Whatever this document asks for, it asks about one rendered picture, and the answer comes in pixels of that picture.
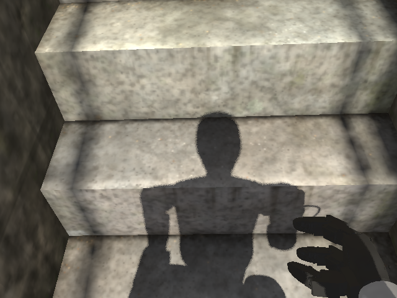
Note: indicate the right robot forearm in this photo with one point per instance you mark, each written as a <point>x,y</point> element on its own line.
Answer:
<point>379,289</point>

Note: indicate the right robot hand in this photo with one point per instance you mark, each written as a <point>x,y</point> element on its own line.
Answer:
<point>349,269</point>

